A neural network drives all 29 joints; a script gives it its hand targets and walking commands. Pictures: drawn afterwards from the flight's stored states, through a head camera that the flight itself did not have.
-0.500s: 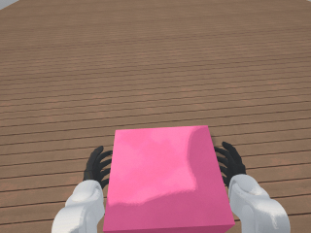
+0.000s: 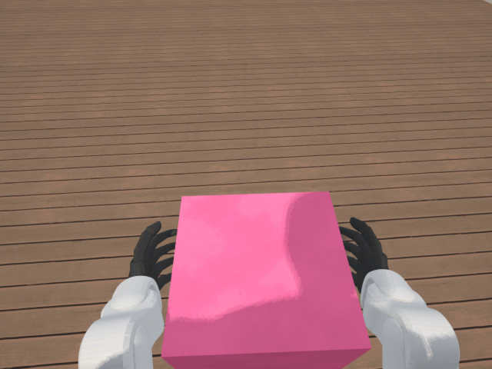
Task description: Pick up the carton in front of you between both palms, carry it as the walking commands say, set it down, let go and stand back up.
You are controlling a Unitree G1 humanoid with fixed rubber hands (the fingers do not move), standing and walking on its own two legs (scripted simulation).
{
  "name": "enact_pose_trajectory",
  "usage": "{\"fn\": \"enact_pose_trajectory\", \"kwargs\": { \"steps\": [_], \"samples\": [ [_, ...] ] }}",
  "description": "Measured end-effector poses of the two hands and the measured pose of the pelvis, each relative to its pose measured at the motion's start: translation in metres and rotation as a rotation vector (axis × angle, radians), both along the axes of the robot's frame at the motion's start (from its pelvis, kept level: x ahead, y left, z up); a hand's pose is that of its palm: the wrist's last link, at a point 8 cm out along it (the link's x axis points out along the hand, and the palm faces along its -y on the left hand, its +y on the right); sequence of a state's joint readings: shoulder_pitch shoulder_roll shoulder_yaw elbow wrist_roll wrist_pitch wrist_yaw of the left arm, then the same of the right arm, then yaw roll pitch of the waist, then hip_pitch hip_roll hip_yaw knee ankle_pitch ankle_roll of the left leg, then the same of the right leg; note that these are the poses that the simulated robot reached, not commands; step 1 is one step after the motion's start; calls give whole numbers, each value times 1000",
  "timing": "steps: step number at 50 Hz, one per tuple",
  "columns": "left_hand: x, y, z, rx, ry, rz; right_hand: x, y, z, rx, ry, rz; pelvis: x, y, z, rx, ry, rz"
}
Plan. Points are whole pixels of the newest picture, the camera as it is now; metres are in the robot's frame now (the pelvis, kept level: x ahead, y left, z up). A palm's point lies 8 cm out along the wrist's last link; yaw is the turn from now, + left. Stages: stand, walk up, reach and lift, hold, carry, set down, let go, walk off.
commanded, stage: carry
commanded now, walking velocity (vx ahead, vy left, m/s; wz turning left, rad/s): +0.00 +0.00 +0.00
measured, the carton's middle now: (258, 295) +0.24 +0.00 +0.03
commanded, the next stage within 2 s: hold in 1.74 s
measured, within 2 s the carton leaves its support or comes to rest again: neither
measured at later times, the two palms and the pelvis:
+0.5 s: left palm (168, 220) +0.35 +0.15 +0.08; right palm (344, 214) +0.36 -0.15 +0.08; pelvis +0.12 -0.01 -0.01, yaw +1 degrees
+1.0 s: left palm (168, 235) +0.36 +0.16 +0.03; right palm (330, 230) +0.37 -0.14 +0.02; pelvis +0.08 +0.00 -0.01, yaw +1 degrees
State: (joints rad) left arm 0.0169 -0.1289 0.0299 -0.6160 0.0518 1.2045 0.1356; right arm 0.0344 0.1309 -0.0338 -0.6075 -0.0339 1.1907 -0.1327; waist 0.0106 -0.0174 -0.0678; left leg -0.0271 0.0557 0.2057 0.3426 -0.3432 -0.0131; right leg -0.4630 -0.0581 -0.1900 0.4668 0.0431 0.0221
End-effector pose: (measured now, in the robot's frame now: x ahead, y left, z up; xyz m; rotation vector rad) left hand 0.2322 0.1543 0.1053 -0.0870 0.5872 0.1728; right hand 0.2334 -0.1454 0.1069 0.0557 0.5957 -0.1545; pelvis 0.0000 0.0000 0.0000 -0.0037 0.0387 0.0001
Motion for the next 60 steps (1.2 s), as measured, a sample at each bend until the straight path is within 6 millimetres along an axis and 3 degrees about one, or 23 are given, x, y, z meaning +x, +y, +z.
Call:
{"fn": "enact_pose_trajectory", "kwargs": {
  "steps": [3,7,16,22,31,49,60],
  "samples": [
    [34,-12,-9,42,22,-4,35,-12,-18,37,21,0,31,-9,-10,-10,1,10],
    [61,-17,-18,57,96,-1,62,-17,-33,51,95,4,53,-14,-6,-8,15,20],
    [101,-12,-12,26,39,11,106,-12,-17,16,39,16,100,-14,-4,-13,25,21],
    [117,-7,-18,21,45,1,123,-6,-21,-1,46,23,115,-9,-7,-10,28,23],
    [125,-1,-46,51,116,-21,129,-1,-49,-27,114,33,114,-2,-10,-10,17,23],
    [128,6,-78,105,104,-52,132,7,-82,-77,99,82,86,3,-5,-1,-2,22],
    [128,6,-70,103,45,-48,132,7,-75,-69,41,75,74,4,-5,3,1,23]
  ]
}}
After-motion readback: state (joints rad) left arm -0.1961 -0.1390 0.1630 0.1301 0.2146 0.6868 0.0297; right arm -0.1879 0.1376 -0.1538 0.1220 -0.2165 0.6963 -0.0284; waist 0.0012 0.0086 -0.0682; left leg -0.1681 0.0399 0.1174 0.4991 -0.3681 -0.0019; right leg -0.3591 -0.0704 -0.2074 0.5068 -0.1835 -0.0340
